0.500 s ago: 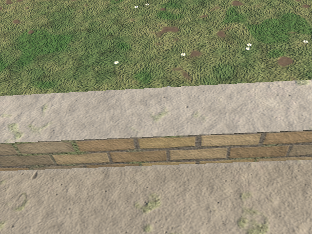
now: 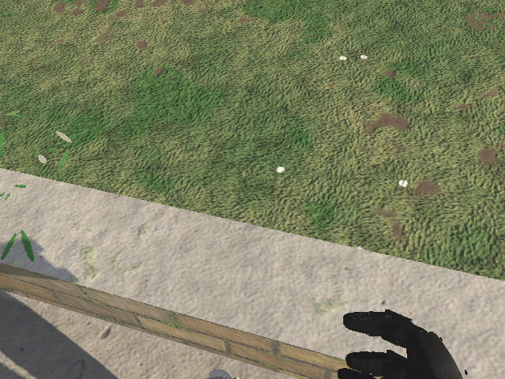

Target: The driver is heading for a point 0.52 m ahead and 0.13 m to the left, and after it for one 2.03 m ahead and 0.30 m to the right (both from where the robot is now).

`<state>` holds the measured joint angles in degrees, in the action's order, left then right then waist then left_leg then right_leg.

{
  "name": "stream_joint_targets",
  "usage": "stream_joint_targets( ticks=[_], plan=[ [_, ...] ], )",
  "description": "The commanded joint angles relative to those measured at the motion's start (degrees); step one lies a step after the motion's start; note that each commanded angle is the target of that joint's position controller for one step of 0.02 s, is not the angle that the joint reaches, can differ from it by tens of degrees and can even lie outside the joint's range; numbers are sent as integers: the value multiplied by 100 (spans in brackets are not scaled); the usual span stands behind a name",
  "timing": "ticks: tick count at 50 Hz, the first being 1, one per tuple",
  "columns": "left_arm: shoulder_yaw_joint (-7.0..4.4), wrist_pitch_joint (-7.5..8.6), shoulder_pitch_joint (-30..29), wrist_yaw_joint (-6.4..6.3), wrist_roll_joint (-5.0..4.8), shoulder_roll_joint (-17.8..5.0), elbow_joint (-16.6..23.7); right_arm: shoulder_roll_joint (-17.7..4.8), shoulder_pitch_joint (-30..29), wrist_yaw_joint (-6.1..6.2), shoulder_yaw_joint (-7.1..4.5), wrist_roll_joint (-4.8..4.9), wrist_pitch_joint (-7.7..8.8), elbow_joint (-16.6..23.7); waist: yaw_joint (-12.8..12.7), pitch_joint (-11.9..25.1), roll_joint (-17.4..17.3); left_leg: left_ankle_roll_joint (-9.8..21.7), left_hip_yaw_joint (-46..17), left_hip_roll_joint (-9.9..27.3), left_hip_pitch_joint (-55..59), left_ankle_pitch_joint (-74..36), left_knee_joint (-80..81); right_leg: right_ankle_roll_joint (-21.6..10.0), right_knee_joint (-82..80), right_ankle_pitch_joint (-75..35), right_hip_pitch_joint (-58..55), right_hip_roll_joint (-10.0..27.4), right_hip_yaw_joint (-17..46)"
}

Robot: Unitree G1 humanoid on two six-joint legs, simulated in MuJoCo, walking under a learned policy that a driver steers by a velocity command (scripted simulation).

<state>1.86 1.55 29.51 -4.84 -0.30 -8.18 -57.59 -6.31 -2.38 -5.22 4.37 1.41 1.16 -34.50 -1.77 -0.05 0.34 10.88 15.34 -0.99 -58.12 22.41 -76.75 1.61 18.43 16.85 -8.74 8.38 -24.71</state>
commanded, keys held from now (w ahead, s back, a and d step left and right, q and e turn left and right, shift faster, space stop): w+q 0.54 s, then e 0.46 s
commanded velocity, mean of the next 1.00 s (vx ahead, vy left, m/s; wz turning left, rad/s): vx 0.37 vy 0.00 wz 0.29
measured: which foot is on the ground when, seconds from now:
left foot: down 0.00-0.56, up 0.58-1.00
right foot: down 0.00-0.02, up 0.04-0.52, down 0.54-1.00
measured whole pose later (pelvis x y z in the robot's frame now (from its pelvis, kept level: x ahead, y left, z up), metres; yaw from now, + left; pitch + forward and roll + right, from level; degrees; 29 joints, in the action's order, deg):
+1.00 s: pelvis +0.53 -0.01 +0.35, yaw +16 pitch +3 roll +0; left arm -1.3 1.1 23.4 -2.1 -0.3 -10.7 -44.0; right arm -7.9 4.8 0.6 2.9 0.0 3.5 -36.2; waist -5.4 0.8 -0.1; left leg -1.0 -1.1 -0.7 -34.9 6.5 -41.5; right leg -4.2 28.6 15.5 15.5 -4.3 0.9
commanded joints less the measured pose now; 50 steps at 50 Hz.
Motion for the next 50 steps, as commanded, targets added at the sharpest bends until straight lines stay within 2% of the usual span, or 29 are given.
stream_joint_targets(
  ticks=[1,2,3,4,5,7,8,10,12,13,15,17,18,21,22,23,25,26,27,28,29,30,32,33,35,39,42,46,50],
  plan=[
    [-431,289,-628,129,28,-1817,1116,-2278,2154,135,-1051,-170,4,15,1477,2012,773,972,-3101,-15,5518,755,2698,-661,4389,-8765,2545,497,1123],
    [-316,605,-872,407,130,-1127,1232,-2456,1861,377,-1127,-140,-158,28,999,2518,-1086,1608,-6908,1144,6177,2586,5549,-390,7217,-1114,4280,-1268,2030],
    [-457,810,-1127,658,-9,-1105,1434,-1923,2011,425,-903,-333,-43,-143,751,2780,-476,1021,-7776,1418,5991,3037,6328,-677,8676,-1000,4634,-1154,3649],
    [-383,786,-1887,733,-64,-787,1932,-1239,2372,379,-716,-308,64,-503,595,1781,-133,524,-7161,1283,5062,2838,6077,-874,9335,-1019,5191,-1077,3574],
    [-267,731,-2490,731,88,-409,2315,-724,2288,283,-595,-206,169,-758,260,596,571,345,-6206,1054,4013,2296,5720,-1041,9592,-816,5841,-938,3465],
    [11,602,-2051,753,207,121,2402,-191,2067,232,-417,-261,275,-1131,-304,138,388,124,-4571,472,3300,1160,5309,-1256,10506,-653,6411,-725,3320],
    [148,622,-1661,754,212,294,2374,-245,1860,165,-435,-258,315,-1136,-568,129,352,-26,-3757,248,3143,175,5138,-1271,10306,-829,6558,-584,3323],
    [129,586,-1678,634,144,-182,2362,-563,1326,153,-487,-189,361,-954,-815,-86,515,-23,-3061,106,2561,-556,5424,-1040,8756,-1114,6475,-354,3138],
    [147,568,-2168,546,296,-367,2526,-673,1531,183,-445,-175,419,-964,-668,83,292,-122,-2836,-7,2396,-1208,5497,-783,7852,-1841,6300,-235,2742],
    [184,531,-2351,460,314,-133,2502,-691,2062,200,-439,-236,410,-1130,-378,285,-185,110,-3185,216,2832,-1364,5342,-578,9107,-1677,6875,-384,2446],
    [326,497,-2569,477,79,380,2643,-591,2980,185,-361,-283,336,-1414,-21,164,-869,295,-4075,597,3912,-560,5292,-453,11589,-440,8769,-521,2501],
    [408,613,-3218,604,-21,475,2927,-408,3522,246,-324,-206,224,-1584,282,-239,-643,253,-4406,720,4788,-57,5327,-461,11835,158,10096,-458,2606],
    [519,688,-3803,667,89,727,3215,-261,3747,276,-302,-154,148,-1747,416,-315,-568,165,-4514,669,4958,-233,5324,-467,11699,186,10471,-463,2513],
    [676,815,-4988,684,203,734,3907,-231,3507,560,-356,-109,-83,-1610,517,-219,-712,282,-4561,604,4193,-502,6171,-187,9102,-92,9366,-300,2363],
    [736,815,-5079,662,275,709,4074,-575,3191,679,-462,-92,-127,-1475,377,11,-818,454,-4321,699,3697,-940,6905,-151,7985,-22,8110,-306,1913],
    [633,813,-4955,618,312,560,4106,-774,2990,769,-581,72,-126,-1374,247,330,-939,409,-4160,829,3566,-1770,7039,-175,7172,187,6801,-200,2021],
    [165,762,-3671,494,162,-98,3692,-1184,2789,752,-700,-50,-5,-1259,-375,1402,-1163,166,-3492,757,3757,-6220,6570,-361,6005,689,3759,-875,1314],
    [-126,696,-2754,413,30,-608,3449,-1531,2656,765,-796,-22,7,-1233,-838,1720,-1548,-20,-3277,801,4921,-8813,5653,-501,5438,1368,3550,-1057,1595],
    [-347,657,-1776,426,-35,-1138,3307,-1659,2250,802,-835,-67,78,-1150,-1392,1984,-1511,-161,-3344,777,5117,-9513,4213,-832,4477,1619,2792,-713,2809],
    [-499,657,-568,474,130,-1784,2744,-1429,1911,726,-827,-53,201,-906,-1513,2475,77,-94,-3082,332,4502,-8069,2540,-1160,3075,1515,1706,-156,4297],
    [-559,521,-509,428,286,-1975,2300,-446,2839,512,-690,-44,286,-804,-689,2551,3276,-500,-3062,-916,2545,-1627,492,-2006,458,1102,642,929,7796],
    [-465,415,-941,342,187,-1324,2374,-419,3237,318,-691,-180,317,-989,-467,1998,2338,-758,-3568,-1076,2012,-994,-1500,-2214,-86,1005,1243,1199,8956],
    [-228,280,-1867,404,-24,-291,1906,-130,2388,294,-534,-198,111,-497,257,92,578,-706,-2558,-588,1439,-813,-2546,-1664,509,1526,3515,886,6708],
    [-211,299,-1965,418,54,-93,1748,-259,2102,335,-499,-213,75,-303,395,-191,86,-559,-2461,-320,1415,-934,-2469,-1381,921,1486,4110,645,5605],
    [-182,348,-1745,489,192,93,1408,-285,2091,336,-437,-45,85,-221,608,-170,-44,-415,-2387,-89,1486,-841,-2444,-1209,1106,500,4263,220,4311],
    [-261,418,-1313,518,52,-449,1216,-328,1739,443,-290,-166,191,50,671,-128,125,-590,-1930,222,559,-990,-1425,-1298,427,-574,3346,-105,3749],
    [-347,248,-1050,301,58,-865,1342,-604,1120,598,-274,-391,286,230,390,368,277,-1091,-1351,240,1242,-2063,837,-1406,283,-2072,3024,-413,3302],
    [-576,158,-959,230,5,-1416,1697,-609,460,652,-298,-165,316,310,-3,833,751,-1359,-1377,-8,2509,-1858,2911,-1366,145,-2762,2309,-101,3436],
    [-581,-90,-758,259,-17,-1140,1880,-897,427,586,-503,-83,366,287,-104,511,781,-1100,-1671,-86,2654,-1472,4287,-1383,574,-2388,1612,129,4217]
  ],
)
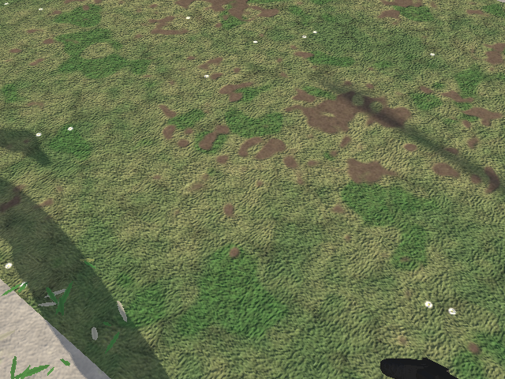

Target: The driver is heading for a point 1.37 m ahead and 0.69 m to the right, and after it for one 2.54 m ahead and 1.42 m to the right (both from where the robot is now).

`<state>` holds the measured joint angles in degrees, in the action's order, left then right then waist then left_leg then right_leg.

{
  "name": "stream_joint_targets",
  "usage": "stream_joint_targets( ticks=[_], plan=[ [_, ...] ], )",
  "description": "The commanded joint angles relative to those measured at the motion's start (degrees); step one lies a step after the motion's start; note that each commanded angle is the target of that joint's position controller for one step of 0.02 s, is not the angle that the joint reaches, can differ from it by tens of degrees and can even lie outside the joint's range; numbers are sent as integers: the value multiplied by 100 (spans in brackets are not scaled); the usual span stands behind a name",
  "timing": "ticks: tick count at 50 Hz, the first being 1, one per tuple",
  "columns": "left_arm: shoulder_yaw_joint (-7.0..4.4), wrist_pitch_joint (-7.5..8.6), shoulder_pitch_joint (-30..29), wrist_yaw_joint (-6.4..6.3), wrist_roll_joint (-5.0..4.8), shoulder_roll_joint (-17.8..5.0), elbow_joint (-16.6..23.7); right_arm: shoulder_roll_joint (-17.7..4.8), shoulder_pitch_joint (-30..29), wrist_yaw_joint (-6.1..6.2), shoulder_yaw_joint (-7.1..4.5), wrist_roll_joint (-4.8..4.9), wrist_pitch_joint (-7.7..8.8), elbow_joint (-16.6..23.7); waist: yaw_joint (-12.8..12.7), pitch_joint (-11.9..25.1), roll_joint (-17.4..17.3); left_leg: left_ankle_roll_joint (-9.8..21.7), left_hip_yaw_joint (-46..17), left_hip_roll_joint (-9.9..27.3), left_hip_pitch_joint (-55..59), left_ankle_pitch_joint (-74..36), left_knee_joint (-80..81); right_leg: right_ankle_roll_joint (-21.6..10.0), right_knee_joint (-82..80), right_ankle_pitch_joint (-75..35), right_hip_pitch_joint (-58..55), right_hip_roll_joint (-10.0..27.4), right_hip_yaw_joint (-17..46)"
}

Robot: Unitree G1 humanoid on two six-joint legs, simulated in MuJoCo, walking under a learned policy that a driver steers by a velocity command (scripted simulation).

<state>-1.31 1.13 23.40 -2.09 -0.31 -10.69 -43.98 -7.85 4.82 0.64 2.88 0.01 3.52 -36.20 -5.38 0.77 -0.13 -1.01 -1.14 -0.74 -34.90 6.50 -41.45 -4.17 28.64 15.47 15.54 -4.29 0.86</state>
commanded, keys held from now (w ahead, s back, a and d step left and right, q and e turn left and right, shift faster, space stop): e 1.00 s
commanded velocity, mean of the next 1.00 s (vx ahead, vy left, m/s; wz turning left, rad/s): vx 0.02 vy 0.00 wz -0.56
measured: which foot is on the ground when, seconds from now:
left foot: up 0.00-0.04, down 0.06-0.48, up 0.50-0.88, down 0.90-1.00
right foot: down 0.00-0.06, up 0.08-0.46, down 0.48-0.90, up 0.92-1.00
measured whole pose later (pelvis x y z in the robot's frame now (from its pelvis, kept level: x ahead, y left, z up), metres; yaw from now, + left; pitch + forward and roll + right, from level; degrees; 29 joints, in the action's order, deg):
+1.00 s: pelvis +0.05 -0.02 +0.00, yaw -36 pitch +2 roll +0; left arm -4.2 -1.9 10.2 -0.8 -1.6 -16.9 -32.3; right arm -11.5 6.4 1.6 -2.5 -1.2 0.7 -35.3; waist -0.2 0.8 3.2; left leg 1.4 0.6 -0.9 -18.2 15.6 -31.4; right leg 2.2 61.2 28.9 30.8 -5.2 6.3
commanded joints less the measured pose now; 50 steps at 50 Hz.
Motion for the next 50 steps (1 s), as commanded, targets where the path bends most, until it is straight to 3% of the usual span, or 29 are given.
stream_joint_targets(
  ticks=[1,2,3,4,5,6,7,8,10,12,16,19,22,23,24,25,26,27,29,31,34,37,41,44,45,46,47,48,50],
  plan=[
    [-285,-94,-295,-12,-34,-924,596,-761,-121,-8,-400,63,160,382,389,361,785,169,19,-148,741,-99,1440,-749,-259,-2046,-710,1271,1707],
    [-301,-104,-448,6,-53,-956,701,-846,90,5,-471,31,191,307,492,359,734,257,-25,-35,1407,-460,1904,-627,4,-1746,-409,1050,1689],
    [-271,-75,-656,60,-34,-813,868,-1117,359,61,-566,-84,207,312,618,650,556,489,-454,592,2400,-1083,1770,-442,682,-1295,221,785,1539],
    [-148,-20,-547,115,84,-355,1003,-1462,655,120,-639,-197,156,411,557,1013,-750,1059,-1572,1917,3567,-3345,1571,-84,2171,1121,1425,81,858],
    [-137,-8,-132,130,-14,-508,962,-1326,794,141,-655,-273,85,372,473,1270,-1967,2002,-2762,2777,3883,-3104,1838,309,3356,2480,2502,-93,279],
    [-271,-60,-68,137,-38,-922,825,-919,700,138,-567,-180,79,518,529,1199,-1284,2086,-2834,2642,3610,-2056,2004,554,4325,2226,2672,223,421],
    [-341,-159,-385,163,-71,-1093,837,-739,443,157,-511,-154,52,623,545,986,-696,1849,-2319,2322,3140,-1152,2063,718,4809,1775,2692,366,481],
    [-360,-278,-526,164,-63,-1051,870,-741,139,172,-494,-129,20,686,432,793,-475,1622,-1870,2038,2624,-475,2183,818,4991,1443,2591,490,519],
    [-336,-365,-631,152,-29,-886,987,-890,-168,203,-515,-141,-33,644,328,493,-655,1456,-1142,1665,1894,-198,2412,953,5105,904,2301,547,391],
    [-293,-340,-676,148,-48,-755,998,-995,-106,231,-564,-193,-68,506,351,518,-724,1420,-558,1466,1870,-491,2379,994,4728,559,2154,552,154],
    [-135,-286,-1296,233,-53,-555,1203,-1301,-25,214,-696,-150,-158,386,623,699,-765,1467,-76,1562,2147,-681,2219,876,3068,598,1589,798,-102],
    [-178,-314,-1338,322,-54,-751,1242,-1586,179,154,-823,-71,-234,240,719,665,-931,1505,-97,1821,2148,-346,2198,681,2188,713,1041,776,-380],
    [-245,-306,-931,370,-12,-796,1138,-1517,141,143,-828,84,-283,116,462,657,-904,1126,159,1742,2023,-46,1647,298,686,42,189,525,-645],
    [-319,-297,-790,346,52,-937,1141,-1361,364,123,-805,112,-312,-20,442,542,-680,775,425,1536,1676,327,1234,124,229,-301,-228,427,-476],
    [-468,-253,-630,284,133,-1450,1256,-1077,503,96,-763,58,-328,-35,518,393,593,178,1055,993,678,1397,-206,-287,-490,-1407,-813,1359,1120],
    [-569,-247,-782,233,160,-2007,1495,-987,188,117,-711,-55,-288,256,477,48,2029,-328,963,143,-808,2935,-1413,-1199,-829,-2353,-880,2476,2803],
    [-573,-141,-582,244,223,-1877,1526,-1201,-301,157,-779,-38,-269,371,64,357,1590,-334,108,173,-846,2995,-2356,-1535,-992,-1684,-588,2538,3015],
    [-496,-72,-851,229,206,-1617,1586,-1203,-351,142,-790,39,-277,339,198,273,1319,-296,-95,264,-929,2562,-2732,-1317,-961,-1114,-502,2249,2664],
    [-387,-64,-1513,167,44,-1251,1732,-1158,-176,157,-811,-36,-315,210,464,271,916,-295,-212,314,-831,1844,-2789,-882,-773,-1059,-282,1824,2150],
    [-312,-82,-1649,80,58,-1090,1810,-1149,-101,162,-819,-85,-292,236,589,536,787,-344,-134,159,-455,1373,-2933,-827,-584,-1875,-123,1602,1868],
    [-312,-118,-1413,4,55,-1052,1788,-968,-125,168,-715,-50,-268,293,516,751,792,-352,-130,63,-349,1193,-2216,-838,-383,-2328,-460,1449,1824],
    [-405,-185,-1246,-24,11,-1242,1787,-838,-324,124,-618,-9,-258,421,393,756,890,-296,-142,-43,11,1473,-1204,-874,-338,-2149,-550,1437,2119],
    [-450,-245,-1339,52,-62,-1291,1806,-927,-203,67,-645,81,-234,431,387,631,1072,-207,-181,-195,698,1709,-123,-934,-332,-2149,-380,1364,2643],
    [-443,-300,-1589,59,-190,-1215,1787,-911,200,7,-691,92,-156,322,714,660,982,-21,-105,-203,1849,491,1728,-646,8,-2212,-142,1022,2640],
    [-395,-277,-1543,62,-166,-1023,1807,-1178,426,27,-782,-2,-152,299,741,852,605,243,-524,429,2773,-190,1848,-349,470,-1268,508,781,2363],
    [-307,-233,-1286,89,-124,-672,1820,-1643,216,86,-874,-135,-220,397,401,714,-1037,945,-1727,1733,3358,-1800,1938,117,1760,1045,1791,-54,1207],
    [-457,-173,-1379,88,-83,-1187,1781,-1524,346,77,-902,-266,-211,374,601,609,-1842,1845,-2660,2569,2964,-2237,2168,513,3127,2405,2395,-188,524],
    [-583,-165,-1315,113,-95,-1521,1645,-1233,210,106,-813,-237,-193,535,610,546,-1152,1877,-2353,2416,2831,-1750,2167,733,4119,2047,2411,160,587],
    [-543,-278,-1253,142,-139,-1308,1453,-991,-143,180,-713,-77,-208,620,473,274,-633,1405,-1457,1746,2525,-590,2179,888,4790,1314,2479,324,565]
  ],
)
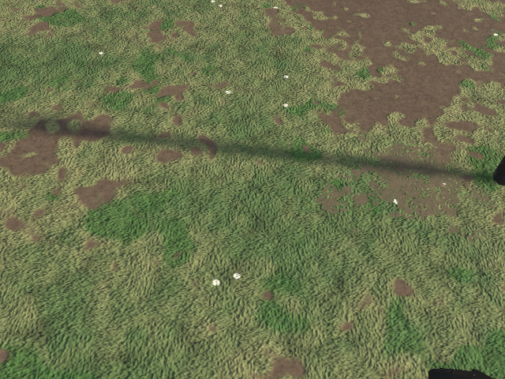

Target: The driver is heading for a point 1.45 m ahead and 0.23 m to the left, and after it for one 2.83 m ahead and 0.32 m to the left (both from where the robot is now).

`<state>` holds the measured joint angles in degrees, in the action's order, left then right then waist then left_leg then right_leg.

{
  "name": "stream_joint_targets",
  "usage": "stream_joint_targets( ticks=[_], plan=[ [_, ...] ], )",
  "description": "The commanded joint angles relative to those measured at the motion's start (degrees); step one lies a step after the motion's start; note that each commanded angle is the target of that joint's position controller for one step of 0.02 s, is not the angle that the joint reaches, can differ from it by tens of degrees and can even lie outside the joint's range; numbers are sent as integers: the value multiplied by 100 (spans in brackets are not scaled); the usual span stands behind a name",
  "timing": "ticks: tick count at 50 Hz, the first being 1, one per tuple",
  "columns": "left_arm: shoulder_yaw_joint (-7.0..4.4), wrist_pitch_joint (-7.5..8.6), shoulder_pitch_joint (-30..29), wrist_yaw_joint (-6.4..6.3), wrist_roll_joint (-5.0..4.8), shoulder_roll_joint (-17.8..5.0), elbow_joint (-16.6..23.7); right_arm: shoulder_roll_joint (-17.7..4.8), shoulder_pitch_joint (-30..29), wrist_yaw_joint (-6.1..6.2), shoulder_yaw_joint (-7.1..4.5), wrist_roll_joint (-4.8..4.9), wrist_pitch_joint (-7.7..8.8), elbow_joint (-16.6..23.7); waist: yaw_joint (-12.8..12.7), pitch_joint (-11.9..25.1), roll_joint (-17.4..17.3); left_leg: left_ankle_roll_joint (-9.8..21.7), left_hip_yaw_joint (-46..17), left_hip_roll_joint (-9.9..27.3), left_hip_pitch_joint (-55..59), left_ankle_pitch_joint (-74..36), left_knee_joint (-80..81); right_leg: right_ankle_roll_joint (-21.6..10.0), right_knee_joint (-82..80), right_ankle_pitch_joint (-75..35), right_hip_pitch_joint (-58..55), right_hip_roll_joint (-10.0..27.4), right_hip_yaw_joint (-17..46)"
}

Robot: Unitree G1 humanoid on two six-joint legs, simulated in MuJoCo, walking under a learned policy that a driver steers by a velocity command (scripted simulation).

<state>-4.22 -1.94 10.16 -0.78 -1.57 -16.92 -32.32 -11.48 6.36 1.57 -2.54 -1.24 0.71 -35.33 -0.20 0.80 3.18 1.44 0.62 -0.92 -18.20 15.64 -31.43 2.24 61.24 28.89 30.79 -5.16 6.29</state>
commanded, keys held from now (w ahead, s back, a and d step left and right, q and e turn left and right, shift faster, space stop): e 0.02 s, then no key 0.08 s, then q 0.40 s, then w+q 0.44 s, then w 0.04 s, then w+e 0.02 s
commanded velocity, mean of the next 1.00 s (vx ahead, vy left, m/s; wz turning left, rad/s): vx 0.15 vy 0.00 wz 0.24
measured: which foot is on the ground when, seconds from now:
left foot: down 0.00-0.28, up 0.30-0.60, down 0.62-1.00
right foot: up 0.00-0.24, down 0.26-0.62, up 0.64-1.00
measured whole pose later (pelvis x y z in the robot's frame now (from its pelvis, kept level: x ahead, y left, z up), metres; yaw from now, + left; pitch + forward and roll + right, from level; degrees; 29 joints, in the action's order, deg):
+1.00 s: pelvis +0.12 +0.03 +0.01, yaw +21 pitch +3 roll -3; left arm -3.7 6.1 2.1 1.9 -1.0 -15.2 -38.5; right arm -12.9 27.9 0.6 -1.8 1.0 3.0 -41.1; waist 5.0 1.0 2.0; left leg 3.9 -9.7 -1.4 -0.3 18.6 -16.1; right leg 1.8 37.3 0.0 38.3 1.4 2.1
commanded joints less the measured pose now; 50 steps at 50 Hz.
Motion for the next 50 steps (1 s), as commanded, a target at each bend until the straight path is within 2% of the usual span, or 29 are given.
stream_joint_targets(
  ticks=[1,3,5,8,9,11,12,13,14,15,16,17,19,22,25,28,29,30,31,32,33,34,35,36,37,39,43,46,50],
  plan=[
    [-210,-8,29,28,4,-556,289,-641,-319,123,-142,86,86,519,7,167,-973,1161,-1421,1675,815,-1521,1199,298,1788,-300,1037,431,-14],
    [-106,-9,-210,37,16,-315,355,-644,-160,172,-89,40,78,456,97,182,-941,1187,-1047,1431,806,-1668,1209,337,1698,-701,946,376,-164],
    [-1,14,-383,32,52,-148,422,-647,21,188,-82,34,54,414,185,345,-1049,1235,-907,1423,1231,-1814,1130,388,829,-735,918,459,-243],
    [233,53,-328,84,161,315,323,-584,-50,90,-24,82,29,364,139,585,-1309,1187,-646,1242,828,-1811,1043,313,-1295,-215,-552,636,-569],
    [237,52,-203,105,165,326,220,-617,105,25,-21,116,21,289,168,540,-1467,1204,-713,1234,683,-1652,1055,284,-1886,-191,-953,576,-721],
    [151,86,208,141,173,172,-29,-690,318,-95,-24,217,12,156,9,356,-1435,1084,-769,1166,269,-1374,891,77,-3570,-1560,-1968,391,-893],
    [103,114,243,128,194,-37,-2,-656,604,-151,-1,264,49,18,-42,229,-1323,804,-785,1063,-77,-1321,803,-93,-4175,-2134,-2537,498,-623],
    [24,146,414,59,239,-449,100,-577,680,-223,32,187,122,18,-34,453,-836,371,-675,820,-567,-683,465,-291,-3974,-3323,-3316,1177,106],
    [-30,128,109,-7,314,-831,206,-334,732,-264,99,109,193,99,239,458,357,-25,-206,358,-1056,480,162,-778,-3664,-3830,-3208,1922,471],
    [0,138,-28,21,321,-532,152,-442,478,-185,81,147,167,157,90,556,913,-208,1,375,-479,650,-49,-1158,-3883,-2502,-2249,1961,520],
    [55,166,-239,39,283,-292,231,-672,270,-130,-6,192,111,189,24,244,823,-259,60,286,-584,340,-274,-1117,-4032,-1713,-2139,1727,405],
    [13,170,-106,22,272,-359,177,-735,134,-85,-51,195,56,218,-97,109,904,-246,146,183,-847,188,-536,-1076,-4080,-1392,-2185,1690,446],
    [-32,214,16,-60,205,-422,134,-742,258,-71,-112,159,-41,278,-145,30,1047,-235,58,221,-1104,615,-1149,-1285,-4074,-1889,-2174,2070,624],
    [-72,323,100,-141,225,-433,120,-622,347,-186,-144,197,-143,350,-188,197,687,-275,-210,453,-1590,1829,-2752,-1726,-3925,-3678,-2381,2683,753],
    [-109,379,-390,-124,107,-502,122,-506,482,-314,-94,218,-246,367,4,266,434,-258,-107,584,-1059,1538,-2351,-1518,-3789,-3955,-2044,2432,56],
    [-178,340,-352,-48,7,-707,-44,-603,783,-428,-136,262,-303,304,89,300,427,13,374,341,-42,727,-1209,-1324,-4059,-1372,-1466,2222,-279],
    [-174,333,-413,-16,-46,-695,-112,-617,1132,-444,-171,262,-293,175,279,239,352,150,581,142,557,404,-623,-1190,-3938,-294,-1083,2079,-445],
    [-123,327,-349,9,-13,-480,-203,-747,1541,-415,-252,234,-258,3,392,167,80,299,648,-120,1198,524,-271,-986,-3482,453,-596,1821,-729],
    [-34,349,-426,62,65,-142,-201,-1091,2095,-355,-380,231,-188,-109,559,41,-833,647,-453,434,1864,1056,390,-606,-1958,659,288,1426,-1336],
    [46,440,-816,79,117,7,226,-1975,2245,-300,-542,214,-52,127,618,-129,-2350,1700,-3856,1959,2094,2550,1726,-111,105,898,2038,426,-1340],
    [-38,589,-1184,122,-35,-259,280,-1652,2025,-309,-435,156,102,279,755,-214,-1655,2060,-4764,2234,1745,3431,2345,-194,961,610,2404,592,-286],
    [-75,707,-1132,195,-148,-398,224,-1418,1730,-258,-343,139,197,299,533,-489,-1415,1911,-4420,2188,1568,3384,2380,-278,1188,9,2559,789,-196],
    [-81,774,-889,206,-59,-394,82,-1255,1522,-211,-286,136,230,337,348,-528,-1075,1671,-3858,1956,1463,2794,2193,-281,1172,-600,2496,918,-213],
    [-87,818,-777,187,101,-389,2,-1149,1375,-176,-236,146,222,349,262,-459,-938,1494,-3340,1715,1341,2234,2098,-243,936,-1079,2325,973,-211],
    [-116,838,-697,177,165,-411,-67,-1063,1337,-144,-191,124,227,346,181,-400,-909,1359,-2924,1474,1182,1876,2129,-204,703,-1456,1997,979,-244],
    [-108,849,-683,155,200,-323,-174,-1041,1474,-94,-166,91,271,242,171,-312,-839,1271,-2436,1224,1137,1076,2219,-125,350,-2086,1729,835,-393],
    [-52,865,-1110,115,156,-196,-158,-1033,1964,-78,-159,151,330,-54,334,-378,-865,1178,-1990,1096,1469,-113,2216,-65,-910,-2679,1736,714,-431],
    [3,885,-1594,195,56,-90,-53,-1082,2168,-61,-188,197,312,-210,517,-483,-1104,1123,-1908,1056,1413,-274,2195,-5,-1963,-2923,1403,599,-511],
    [69,965,-1969,356,33,-4,8,-1144,2303,-64,-224,262,272,-391,695,-594,-1090,1081,-1806,1147,1481,-736,2032,-60,-2910,-3041,862,542,-678]
  ],
)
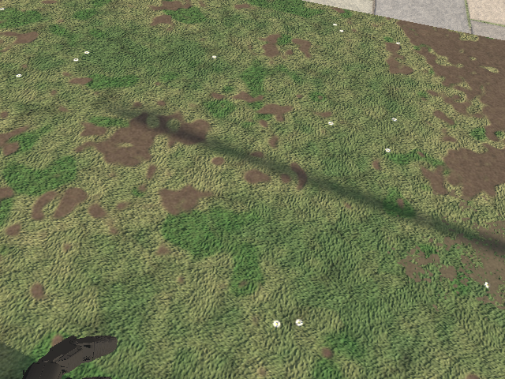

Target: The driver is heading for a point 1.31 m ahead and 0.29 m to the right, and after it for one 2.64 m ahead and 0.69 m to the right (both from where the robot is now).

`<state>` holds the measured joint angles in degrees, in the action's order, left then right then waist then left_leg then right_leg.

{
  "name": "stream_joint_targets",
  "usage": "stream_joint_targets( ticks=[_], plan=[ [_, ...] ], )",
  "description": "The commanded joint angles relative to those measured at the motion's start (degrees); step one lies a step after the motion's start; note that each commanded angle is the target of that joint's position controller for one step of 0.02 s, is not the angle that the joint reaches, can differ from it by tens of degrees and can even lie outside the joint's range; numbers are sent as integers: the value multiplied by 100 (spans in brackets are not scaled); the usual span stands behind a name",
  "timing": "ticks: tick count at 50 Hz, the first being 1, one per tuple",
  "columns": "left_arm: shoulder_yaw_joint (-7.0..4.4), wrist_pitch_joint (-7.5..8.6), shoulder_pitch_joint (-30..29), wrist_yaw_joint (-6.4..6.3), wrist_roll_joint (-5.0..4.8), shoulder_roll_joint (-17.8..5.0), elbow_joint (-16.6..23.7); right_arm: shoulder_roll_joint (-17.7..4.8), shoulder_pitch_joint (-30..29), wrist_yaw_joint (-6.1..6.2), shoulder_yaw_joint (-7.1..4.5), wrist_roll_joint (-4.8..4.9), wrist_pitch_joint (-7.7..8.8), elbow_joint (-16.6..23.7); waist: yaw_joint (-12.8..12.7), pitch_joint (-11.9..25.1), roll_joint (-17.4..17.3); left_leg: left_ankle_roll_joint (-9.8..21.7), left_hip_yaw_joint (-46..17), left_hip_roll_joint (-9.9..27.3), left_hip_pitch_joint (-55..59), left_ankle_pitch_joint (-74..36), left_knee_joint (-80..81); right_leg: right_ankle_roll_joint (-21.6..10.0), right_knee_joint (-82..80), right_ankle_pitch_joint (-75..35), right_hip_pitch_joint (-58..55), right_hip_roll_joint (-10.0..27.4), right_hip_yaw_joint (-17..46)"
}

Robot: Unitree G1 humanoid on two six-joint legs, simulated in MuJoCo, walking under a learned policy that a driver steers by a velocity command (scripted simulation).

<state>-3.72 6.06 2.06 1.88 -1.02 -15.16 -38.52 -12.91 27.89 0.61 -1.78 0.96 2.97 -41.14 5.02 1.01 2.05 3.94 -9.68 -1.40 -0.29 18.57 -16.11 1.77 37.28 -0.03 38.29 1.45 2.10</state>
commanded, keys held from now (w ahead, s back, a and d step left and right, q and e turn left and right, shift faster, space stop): w+e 0.82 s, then e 0.16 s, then no key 0.02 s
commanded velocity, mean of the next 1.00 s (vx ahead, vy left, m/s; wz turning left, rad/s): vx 0.46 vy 0.00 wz -0.36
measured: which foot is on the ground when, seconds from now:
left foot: down 0.00-0.16, up 0.18-0.58, down 0.60-1.00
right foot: up 0.00-0.12, down 0.14-0.60, up 0.62-1.00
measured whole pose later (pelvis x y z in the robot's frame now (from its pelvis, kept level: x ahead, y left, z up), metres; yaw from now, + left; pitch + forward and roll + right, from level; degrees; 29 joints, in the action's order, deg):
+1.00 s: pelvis +0.56 -0.08 -0.01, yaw -27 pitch +2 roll +2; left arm -3.3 1.2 3.8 2.9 -0.6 -16.5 -34.7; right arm -17.0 17.9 1.4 -4.3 0.7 3.8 -45.7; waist 5.2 -3.2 2.3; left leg -0.7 11.0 0.7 -1.5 18.5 -18.7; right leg -0.4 39.7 2.4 36.9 3.6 0.5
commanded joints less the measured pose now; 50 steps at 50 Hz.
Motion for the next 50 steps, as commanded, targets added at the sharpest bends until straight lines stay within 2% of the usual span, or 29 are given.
stream_joint_targets(
  ticks=[1,3,4,5,6,7,8,9,10,11,12,14,16,18,20,22,25,27,29,30,31,32,33,34,35,37,41,45,50],
  plan=[
    [11,179,-1136,115,-34,-209,616,-1041,145,31,-314,44,38,162,177,-619,-1062,797,-755,1260,-246,-1210,497,-66,-666,-215,-106,-112,-287],
    [-51,178,-976,145,-64,-378,602,-1148,45,27,-348,33,7,126,58,-621,-1214,666,-653,1405,71,-2181,374,-227,-884,-68,-436,-140,-359],
    [-117,164,-778,120,-56,-554,577,-1200,-13,33,-365,3,-7,127,-74,-479,-1280,576,-532,1396,267,-3304,63,-354,-956,168,-734,-250,-471],
    [-197,146,-386,63,-21,-723,489,-1238,-73,34,-380,-22,-32,132,-298,-166,-1294,472,-320,1279,465,-4676,-556,-530,-1115,333,-1248,-421,-645],
    [-291,117,379,7,-1,-947,301,-1175,-117,28,-354,-56,-43,144,-665,463,-1229,321,-17,1037,329,-5520,-1515,-751,-1137,159,-2402,-446,-707],
    [-310,85,1416,-27,72,-1111,170,-1011,-113,28,-276,-150,-41,228,-1085,1325,-952,204,-44,919,-726,-4506,-2872,-1135,-747,321,-4239,283,129],
    [-423,71,2118,-12,163,-1626,43,-383,491,22,-90,-183,26,339,-828,2202,917,-313,271,-132,-2969,-1042,-5357,-2173,-848,1012,-6333,1774,2930],
    [-310,100,2179,52,67,-1199,-104,-526,394,30,-57,-80,140,356,-876,2218,1388,-397,-45,-334,-3828,1019,-6340,-2301,-2013,1805,-6283,1985,4599],
    [-231,55,1725,17,-20,-894,-27,-954,-347,-26,-155,56,237,518,-925,1243,871,-324,-8,97,-4319,606,-6621,-2002,-2091,2145,-5470,1755,3755],
    [-172,-21,1456,-28,8,-780,48,-1020,-921,-70,-128,47,335,656,-892,692,265,-257,200,346,-4261,171,-6436,-1850,-2168,1774,-4534,1535,2953],
    [-133,-60,1318,-33,61,-732,62,-980,-1272,-82,-132,-73,397,774,-753,287,-101,-254,329,479,-4172,-61,-6141,-1806,-2323,1249,-3788,1273,2513],
    [-71,-38,1244,-93,129,-612,64,-855,-1218,-80,-121,-157,404,804,-460,139,68,-316,370,682,-3909,-276,-5622,-1838,-2590,674,-3214,950,2107],
    [-76,-22,1251,-151,44,-620,7,-733,-1193,-64,-82,-193,360,797,-326,44,198,-478,482,743,-3924,-286,-4991,-1852,-2660,246,-2904,778,1768],
    [-120,-21,1289,-182,7,-811,-29,-644,-1554,-39,-29,-235,339,905,-369,-126,125,-661,650,678,-3814,-607,-4142,-1843,-2724,-234,-2435,656,1429],
    [-164,-50,1336,-199,-20,-934,-63,-479,-2079,-45,44,-234,358,986,-534,-210,126,-735,769,497,-3205,-1414,-3005,-1617,-2675,-193,-1918,361,1057],
    [-195,-100,1651,-219,-73,-1034,-149,-451,-2587,-74,62,-160,386,1059,-782,-179,172,-803,775,260,-2800,-2088,-2200,-1501,-2569,53,-1900,337,1116],
    [-205,-195,1919,-267,-137,-1036,-205,-705,-2839,-126,-38,-70,413,1111,-857,-91,244,-740,490,201,-2615,-2234,-1513,-1350,-2174,495,-2504,575,1617],
    [-223,-271,1940,-281,-98,-1033,-199,-883,-2789,-146,-149,-65,437,1116,-768,-26,320,-597,468,170,-2359,-1789,-1286,-1217,-1770,566,-2825,698,1943],
    [-185,-329,1871,-265,-41,-862,-131,-1069,-2048,-109,-303,-83,457,970,-351,312,359,-294,580,217,-1189,-1467,-943,-964,-901,175,-2680,376,1866],
    [-69,-311,1805,-230,49,-547,12,-1355,-1222,-56,-405,-185,464,929,56,1054,-28,89,-103,1038,186,-1267,-1073,-751,536,644,-2074,58,1521],
    [75,-248,2538,-222,-30,-117,127,-1797,-637,-31,-516,-272,376,776,-96,1941,-1720,957,-2382,2417,2210,-420,-826,-357,2503,2792,-168,-690,678],
    [32,-223,2598,-230,-124,-526,125,-1448,-500,-75,-461,-186,334,721,-67,1892,-2012,1134,-3573,2661,2162,637,-365,-269,3550,3315,685,-353,719],
    [-82,-257,2119,-229,-145,-888,138,-1064,-732,-50,-370,-161,305,771,31,1137,-1299,924,-2804,2421,1525,732,-263,-212,3953,2741,932,-114,723],
    [-100,-288,1707,-225,-78,-920,225,-914,-995,-37,-315,-170,273,782,-18,657,-809,780,-1957,2180,816,105,-225,-170,3946,2272,821,82,543],
    [-109,-305,1462,-199,-17,-854,326,-793,-1210,-48,-276,-181,255,732,-139,283,-680,734,-1397,1933,192,-469,-65,-148,3728,1998,696,219,511],
    [-112,-390,1407,-159,-57,-651,378,-682,-1471,-47,-254,-200,297,630,-377,-99,-881,648,-619,1646,-620,-999,314,-139,3385,1754,280,412,459],
    [-35,-488,1104,-144,20,-393,484,-923,-1429,-30,-360,-146,384,308,-456,-242,-662,760,244,1701,-714,-2032,617,-34,2602,1321,399,479,385],
    [26,-420,539,-12,60,-275,582,-1186,-1611,71,-423,-125,261,139,-369,-296,-596,528,1327,1441,-758,-3593,338,-54,1004,167,-159,329,-54],
    [-103,-440,185,172,56,-521,799,-1488,-1442,125,-512,86,122,-50,-353,-23,-731,282,1626,1587,-261,-4275,-388,-385,-67,362,-950,12,-386]
  ],
)
Keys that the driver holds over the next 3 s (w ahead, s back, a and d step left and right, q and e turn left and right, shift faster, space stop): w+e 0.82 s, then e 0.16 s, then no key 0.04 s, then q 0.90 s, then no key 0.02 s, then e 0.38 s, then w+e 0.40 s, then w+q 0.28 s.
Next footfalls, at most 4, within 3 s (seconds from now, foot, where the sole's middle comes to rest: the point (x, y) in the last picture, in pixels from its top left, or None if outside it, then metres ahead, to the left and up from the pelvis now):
0.14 right None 0.26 -0.14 -0.78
0.60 left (197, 357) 0.56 0.06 -0.78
1.06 right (310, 306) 0.69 -0.27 -0.78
1.56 left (223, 299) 0.72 -0.02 -0.78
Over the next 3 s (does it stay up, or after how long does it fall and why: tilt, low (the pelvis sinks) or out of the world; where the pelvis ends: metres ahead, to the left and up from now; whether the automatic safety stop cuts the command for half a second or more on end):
stays up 0.84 -0.29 0.00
